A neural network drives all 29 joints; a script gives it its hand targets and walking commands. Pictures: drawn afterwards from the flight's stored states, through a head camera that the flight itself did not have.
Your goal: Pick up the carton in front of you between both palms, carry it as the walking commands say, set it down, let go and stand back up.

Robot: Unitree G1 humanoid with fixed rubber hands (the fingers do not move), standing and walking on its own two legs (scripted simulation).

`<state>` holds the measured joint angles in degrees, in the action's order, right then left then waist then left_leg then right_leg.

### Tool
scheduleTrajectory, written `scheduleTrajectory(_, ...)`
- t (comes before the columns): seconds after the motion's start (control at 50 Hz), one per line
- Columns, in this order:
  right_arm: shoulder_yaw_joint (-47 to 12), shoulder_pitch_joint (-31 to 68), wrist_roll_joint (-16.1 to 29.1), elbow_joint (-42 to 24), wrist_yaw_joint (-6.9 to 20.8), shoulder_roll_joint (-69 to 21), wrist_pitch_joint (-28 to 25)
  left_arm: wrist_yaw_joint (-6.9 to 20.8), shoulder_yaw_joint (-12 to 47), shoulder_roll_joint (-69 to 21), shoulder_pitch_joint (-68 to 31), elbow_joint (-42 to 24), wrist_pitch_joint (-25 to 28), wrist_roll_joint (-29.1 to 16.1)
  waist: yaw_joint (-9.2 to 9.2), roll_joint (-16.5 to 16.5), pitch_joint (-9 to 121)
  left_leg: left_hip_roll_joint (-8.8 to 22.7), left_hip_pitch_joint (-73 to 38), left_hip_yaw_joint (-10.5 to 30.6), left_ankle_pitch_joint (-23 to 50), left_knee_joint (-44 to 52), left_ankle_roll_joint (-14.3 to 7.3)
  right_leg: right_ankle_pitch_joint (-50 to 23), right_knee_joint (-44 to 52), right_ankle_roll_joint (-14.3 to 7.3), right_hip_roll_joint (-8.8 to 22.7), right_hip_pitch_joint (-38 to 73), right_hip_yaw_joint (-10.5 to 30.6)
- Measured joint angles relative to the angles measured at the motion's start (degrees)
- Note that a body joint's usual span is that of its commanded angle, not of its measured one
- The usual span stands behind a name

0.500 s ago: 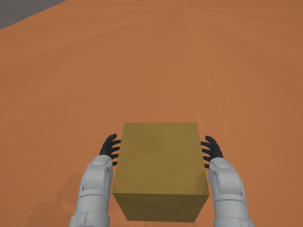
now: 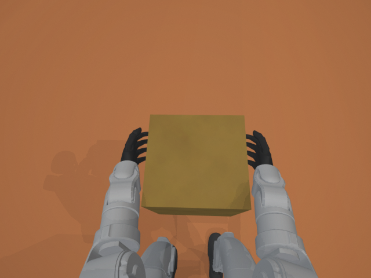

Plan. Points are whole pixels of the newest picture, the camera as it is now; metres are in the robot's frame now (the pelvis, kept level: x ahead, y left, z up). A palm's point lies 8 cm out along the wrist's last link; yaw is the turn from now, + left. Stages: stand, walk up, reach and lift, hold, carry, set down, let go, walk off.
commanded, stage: set down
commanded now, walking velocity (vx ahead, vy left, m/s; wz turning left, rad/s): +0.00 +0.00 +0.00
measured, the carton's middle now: (195, 172) +0.35 +0.01 -0.12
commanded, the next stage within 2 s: none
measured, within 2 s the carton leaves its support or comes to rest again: neither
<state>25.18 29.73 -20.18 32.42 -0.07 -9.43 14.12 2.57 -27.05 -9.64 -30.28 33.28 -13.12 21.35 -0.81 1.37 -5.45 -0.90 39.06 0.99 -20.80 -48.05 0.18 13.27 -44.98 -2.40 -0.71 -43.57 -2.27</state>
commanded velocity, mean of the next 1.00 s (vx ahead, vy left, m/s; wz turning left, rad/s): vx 0.00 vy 0.00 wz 0.00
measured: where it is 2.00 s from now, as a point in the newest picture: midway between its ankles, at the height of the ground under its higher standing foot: (192, 273)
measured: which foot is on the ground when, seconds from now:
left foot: down 0.00-1.00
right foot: down 0.00-1.00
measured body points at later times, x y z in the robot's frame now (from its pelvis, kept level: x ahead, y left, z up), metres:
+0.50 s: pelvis -0.02 +0.02 -0.14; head +0.19 +0.01 +0.25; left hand +0.40 +0.17 -0.21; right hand +0.42 -0.13 -0.22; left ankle +0.03 +0.12 -0.70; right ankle +0.09 -0.10 -0.70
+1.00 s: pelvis -0.04 +0.00 -0.26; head +0.26 -0.01 +0.07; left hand +0.44 +0.17 -0.38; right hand +0.46 -0.13 -0.39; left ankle +0.03 +0.12 -0.70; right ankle +0.09 -0.10 -0.70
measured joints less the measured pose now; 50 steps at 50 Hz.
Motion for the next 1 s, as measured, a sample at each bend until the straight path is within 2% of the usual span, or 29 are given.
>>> scheduleTrajectory(0.12, -5.02, 0.75, 6.14, 0.25, -2.16, 3.35, -7.29, -3.27, 5.18, 2.33, -0.16, -0.28, 7.08, -8.7, 0.45, 0.57, 4.74, -1.13, 20.12, -0.68, -2.04, -9.92, -0.71, 1.72, -9.52, 0.9, 0.96, -20.03, 0.92)
scheduleTrajectory(0.24, -7.38, 3.08, 10.22, 1.38, -2.9, 6.54, -8.44, -6.45, 8.24, 3.24, -1.87, 0.04, 8.29, -14.05, 0.58, 0.53, 10.84, -1.99, 33.83, -1.43, -4.98, -19.61, -1.33, 4.38, -19.12, 2.0, 1.23, -33.87, 2.39)
scheduleTrajectory(0.34, -5.46, 7.36, 10.01, 4.95, -2.38, 7.61, -6.89, -7.1, 6.49, 3.42, -5.9, 2.75, 6.37, -13.9, 0.79, 0.12, 13.65, -2.22, 40.75, -2.14, -7.28, -26.3, -1.71, 6.39, -25.86, 2.52, 1.18, -41.08, 3.13)
scheduleTrajectory(0.4, -4.03, 9.66, 9.5, 6.54, -2.04, 8.2, -5.86, -7.17, 4.95, 3.3, -8.73, 4.64, 5.35, -12.78, 0.99, -0.03, 14.79, -2.78, 44.71, -2.12, -8.21, -29.76, -1.73, 7.16, -29.53, 2.82, 0.09, -45.02, 4.46)
scheduleTrajectory(0.46, -3.3, 11.97, 9.3, 7.84, -1.92, 8.84, -5.05, -7.19, 3.56, 3.36, -11.19, 5.87, 4.64, -11.77, 0.44, -0.59, 15.42, -2.95, 48.58, -2.29, -9.07, -32.98, -1.52, 8.34, -33.09, 3.17, -0.39, -49.14, 5.06)
scheduleTrajectory(0.54, -2.49, 15.18, 8.44, 9.15, -1.99, 8.83, -4.7, -7.21, 3.08, 4.45, -13.15, 6.13, 4.14, -12.31, 0.17, -0.66, 16.06, -3.11, 54.11, -2.07, -10.12, -37.17, -1.07, 9.53, -37.37, 2.6, -0.33, -54.73, 4.66)
scheduleTrajectory(0.64, -2.55, 18.01, 8.67, 8.9, -2.67, 8.94, -4.28, -7.19, 3.73, 6.28, -15.65, 6.37, 4.04, -14.01, 0.58, -0.28, 16.23, -3.35, 61.14, -1.32, -11.22, -42.46, -0.37, 10.57, -42.44, 2.03, -0.12, -61.66, 3.66)
scheduleTrajectory(0.8, -4.43, 21.33, 11.94, 7.69, -4.56, 10.5, -3.32, -7.27, 4.7, 8.5, -20.42, 7.05, 3.59, -15.73, 0.83, -0.47, 14.7, -3.17, 70.44, -1.21, -13.1, -50.73, 0.41, 11.74, -50.47, 1.48, -0.45, -71.38, 3.11)
scheduleTrajectory(1.0, -5.25, 28.27, 13.34, 9.67, -6.06, 12.57, -2.28, -7.34, 4.34, 11.38, -27.42, 9.2, 2.6, -16.83, 0.85, -0.42, 10.39, -3.25, 78.94, -1.43, -14.33, -59.47, 0.93, 12.17, -58.85, 1.18, -0.59, -80.29, 2.86)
